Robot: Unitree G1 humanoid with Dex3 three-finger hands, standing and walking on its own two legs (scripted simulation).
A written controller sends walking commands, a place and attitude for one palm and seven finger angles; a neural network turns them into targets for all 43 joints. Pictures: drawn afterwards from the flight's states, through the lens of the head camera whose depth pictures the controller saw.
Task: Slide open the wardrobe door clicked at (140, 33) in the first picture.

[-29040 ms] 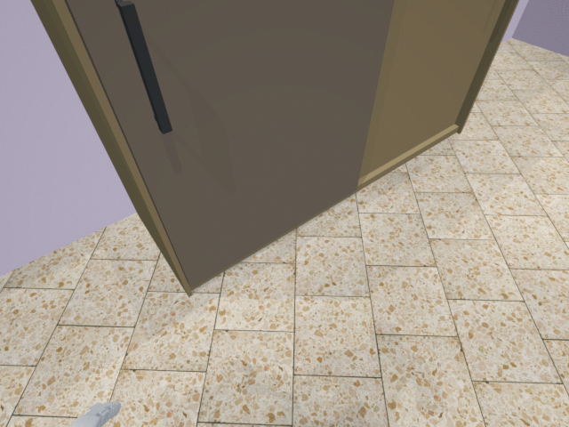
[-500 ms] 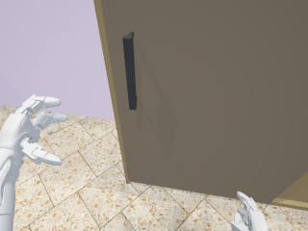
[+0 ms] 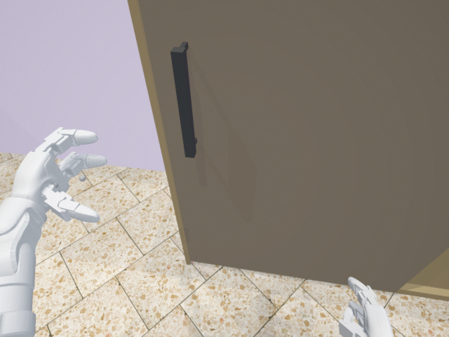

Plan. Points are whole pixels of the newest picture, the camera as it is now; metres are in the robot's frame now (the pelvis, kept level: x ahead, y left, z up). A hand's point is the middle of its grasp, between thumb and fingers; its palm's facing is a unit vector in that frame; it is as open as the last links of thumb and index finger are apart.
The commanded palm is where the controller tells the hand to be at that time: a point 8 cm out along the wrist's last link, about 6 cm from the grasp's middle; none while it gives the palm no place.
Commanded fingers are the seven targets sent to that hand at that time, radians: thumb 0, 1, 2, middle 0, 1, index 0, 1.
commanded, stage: move the hooked fingers beside the handle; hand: left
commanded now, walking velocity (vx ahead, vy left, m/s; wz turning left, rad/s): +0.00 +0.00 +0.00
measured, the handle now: (187, 105) +0.56 +0.14 +0.14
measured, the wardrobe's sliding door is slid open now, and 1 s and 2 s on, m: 0.00 0.00 0.00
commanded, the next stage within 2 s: none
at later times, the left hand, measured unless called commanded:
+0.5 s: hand (111, 151) +0.37 +0.24 +0.15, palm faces -0.02 -1.00 -0.01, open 14.0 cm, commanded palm +0.36 +0.29 +0.16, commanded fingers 0.00 -0.50 0.30 -0.30 -1.20 -0.30 -1.20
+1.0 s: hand (141, 130) +0.45 +0.21 +0.15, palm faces +0.00 -1.00 +0.00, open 14.0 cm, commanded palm +0.42 +0.27 +0.15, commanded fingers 0.00 -0.50 0.30 -0.30 -1.20 -0.30 -1.20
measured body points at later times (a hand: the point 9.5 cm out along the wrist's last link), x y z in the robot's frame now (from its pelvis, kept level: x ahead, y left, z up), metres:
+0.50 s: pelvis +0.02 +0.01 +0.00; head +0.02 +0.01 +0.45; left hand +0.37 +0.30 +0.16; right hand +0.16 -0.25 -0.08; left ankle +0.04 +0.10 -0.73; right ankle +0.00 -0.09 -0.73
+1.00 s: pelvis +0.02 +0.01 +0.00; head +0.03 +0.01 +0.45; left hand +0.44 +0.27 +0.15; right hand +0.11 -0.26 -0.10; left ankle +0.04 +0.10 -0.73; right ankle +0.00 -0.09 -0.73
